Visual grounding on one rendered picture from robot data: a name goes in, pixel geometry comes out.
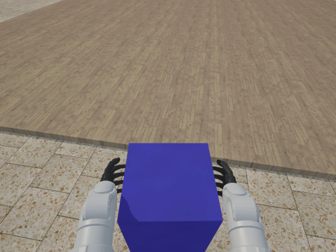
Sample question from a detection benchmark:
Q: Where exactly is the carton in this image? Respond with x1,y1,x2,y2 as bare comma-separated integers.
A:
117,143,223,252

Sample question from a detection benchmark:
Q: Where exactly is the robot left forearm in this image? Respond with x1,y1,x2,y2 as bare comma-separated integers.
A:
70,181,117,252

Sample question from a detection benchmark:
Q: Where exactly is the robot left hand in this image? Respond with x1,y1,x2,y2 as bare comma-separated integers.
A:
100,157,125,193

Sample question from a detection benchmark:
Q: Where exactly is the robot right hand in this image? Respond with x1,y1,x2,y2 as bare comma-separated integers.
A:
213,160,237,197

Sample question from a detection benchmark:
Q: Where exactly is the robot right forearm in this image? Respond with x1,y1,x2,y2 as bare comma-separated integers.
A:
222,183,272,252

